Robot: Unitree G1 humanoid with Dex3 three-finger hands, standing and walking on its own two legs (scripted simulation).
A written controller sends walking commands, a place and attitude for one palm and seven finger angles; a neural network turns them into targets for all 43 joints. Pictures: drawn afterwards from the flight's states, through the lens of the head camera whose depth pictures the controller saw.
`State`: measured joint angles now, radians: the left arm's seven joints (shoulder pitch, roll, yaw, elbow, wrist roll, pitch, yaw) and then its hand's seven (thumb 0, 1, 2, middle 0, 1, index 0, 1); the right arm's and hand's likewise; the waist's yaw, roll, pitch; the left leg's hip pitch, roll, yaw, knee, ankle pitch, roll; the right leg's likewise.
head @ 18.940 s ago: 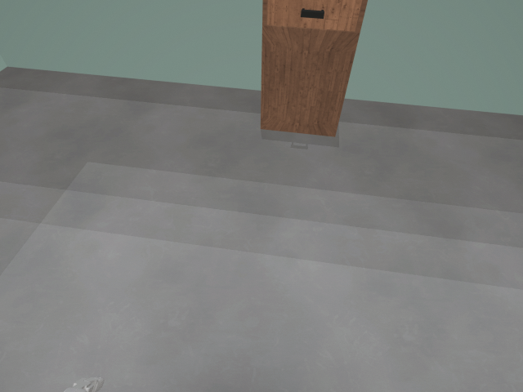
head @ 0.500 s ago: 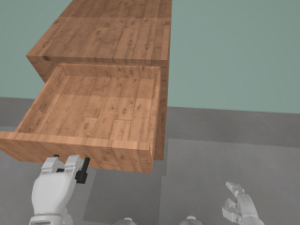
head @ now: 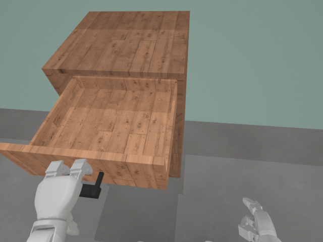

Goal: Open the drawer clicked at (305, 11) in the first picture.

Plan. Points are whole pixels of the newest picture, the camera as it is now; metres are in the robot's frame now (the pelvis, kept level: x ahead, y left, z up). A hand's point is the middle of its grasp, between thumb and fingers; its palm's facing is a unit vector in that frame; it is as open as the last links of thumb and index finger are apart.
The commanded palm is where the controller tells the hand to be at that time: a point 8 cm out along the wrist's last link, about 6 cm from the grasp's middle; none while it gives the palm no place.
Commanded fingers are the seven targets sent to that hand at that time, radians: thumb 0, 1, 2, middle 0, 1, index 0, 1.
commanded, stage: lift the hand off the handle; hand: left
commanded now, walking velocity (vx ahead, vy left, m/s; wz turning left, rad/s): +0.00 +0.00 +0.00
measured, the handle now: (81, 181) +0.25 +0.25 -0.01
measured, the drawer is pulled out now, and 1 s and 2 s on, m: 0.30 0.30 0.30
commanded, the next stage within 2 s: draw the hand back to the body in 0.96 s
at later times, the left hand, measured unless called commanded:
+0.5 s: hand (57, 182) +0.21 +0.25 +0.09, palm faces +0.09 -0.06 -0.99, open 13.6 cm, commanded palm +0.19 +0.24 +0.14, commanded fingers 0.00 -0.50 0.30 -0.30 -1.20 -0.30 -1.20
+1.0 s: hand (46, 168) +0.22 +0.24 +0.14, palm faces +0.08 -0.09 -0.99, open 13.8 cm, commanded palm +0.19 +0.23 +0.19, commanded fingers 0.00 -0.50 0.30 -0.30 -1.20 -0.30 -1.20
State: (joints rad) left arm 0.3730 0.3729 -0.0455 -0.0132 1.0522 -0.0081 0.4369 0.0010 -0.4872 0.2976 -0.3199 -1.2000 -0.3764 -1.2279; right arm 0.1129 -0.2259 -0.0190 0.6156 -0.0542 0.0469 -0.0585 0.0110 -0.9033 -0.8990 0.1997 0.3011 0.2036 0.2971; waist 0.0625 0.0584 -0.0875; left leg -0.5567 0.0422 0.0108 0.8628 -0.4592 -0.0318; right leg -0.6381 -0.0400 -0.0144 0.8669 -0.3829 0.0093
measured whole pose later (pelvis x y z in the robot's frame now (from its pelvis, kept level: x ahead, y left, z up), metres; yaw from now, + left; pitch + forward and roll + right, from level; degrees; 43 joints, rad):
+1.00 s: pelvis +0.02 +0.01 +0.04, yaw +0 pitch +0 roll +0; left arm 0.40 0.47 0.00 -0.40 0.91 0.08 0.10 0.00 -0.49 0.30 -0.31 -1.20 -0.32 -1.20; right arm 0.07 -0.26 0.02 0.60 -0.01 0.09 -0.02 0.01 -0.90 -0.90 0.20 0.30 0.20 0.30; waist 0.12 0.11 -0.01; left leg -0.17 0.04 0.02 0.48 -0.31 -0.02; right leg -0.25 -0.04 -0.03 0.49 -0.24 0.02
